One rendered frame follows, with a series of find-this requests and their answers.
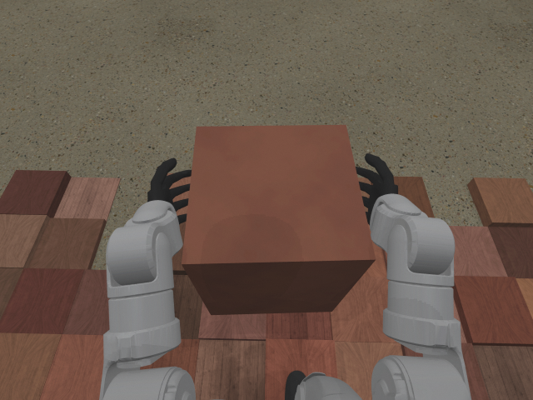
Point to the right robot hand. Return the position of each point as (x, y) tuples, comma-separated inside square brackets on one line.
[(383, 182)]

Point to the right robot thigh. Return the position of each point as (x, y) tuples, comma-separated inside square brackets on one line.
[(325, 388)]

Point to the right robot upper arm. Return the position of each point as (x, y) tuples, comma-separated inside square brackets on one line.
[(416, 378)]

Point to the carton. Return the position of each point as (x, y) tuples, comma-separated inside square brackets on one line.
[(275, 219)]

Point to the left robot forearm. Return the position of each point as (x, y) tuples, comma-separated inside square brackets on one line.
[(142, 321)]

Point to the left robot upper arm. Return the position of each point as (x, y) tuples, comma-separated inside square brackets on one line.
[(169, 383)]

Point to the right robot shin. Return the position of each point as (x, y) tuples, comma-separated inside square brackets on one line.
[(312, 375)]

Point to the left robot hand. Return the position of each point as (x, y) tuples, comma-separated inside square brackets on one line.
[(161, 183)]

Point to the right robot forearm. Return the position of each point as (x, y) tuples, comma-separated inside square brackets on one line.
[(420, 267)]

